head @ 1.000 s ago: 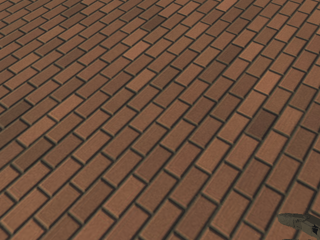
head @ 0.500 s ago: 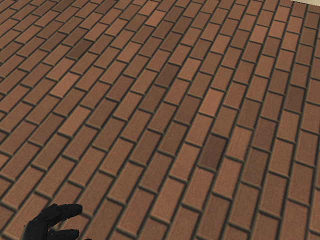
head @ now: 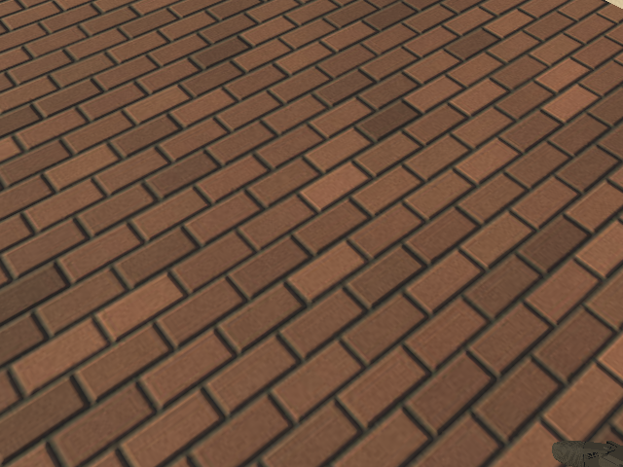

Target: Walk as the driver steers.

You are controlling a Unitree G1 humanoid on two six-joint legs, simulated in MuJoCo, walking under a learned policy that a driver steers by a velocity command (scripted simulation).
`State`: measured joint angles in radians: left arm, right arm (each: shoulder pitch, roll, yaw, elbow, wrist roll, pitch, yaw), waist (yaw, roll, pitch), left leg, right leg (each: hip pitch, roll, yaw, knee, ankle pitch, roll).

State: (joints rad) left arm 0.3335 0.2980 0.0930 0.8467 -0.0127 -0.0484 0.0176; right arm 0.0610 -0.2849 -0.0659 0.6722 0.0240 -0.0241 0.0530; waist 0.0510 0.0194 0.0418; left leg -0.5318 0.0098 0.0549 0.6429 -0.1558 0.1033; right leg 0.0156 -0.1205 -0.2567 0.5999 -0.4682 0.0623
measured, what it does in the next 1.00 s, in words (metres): walks ahead, turning left: right foot, then left foot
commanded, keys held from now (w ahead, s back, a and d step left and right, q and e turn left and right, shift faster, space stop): w+q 1.00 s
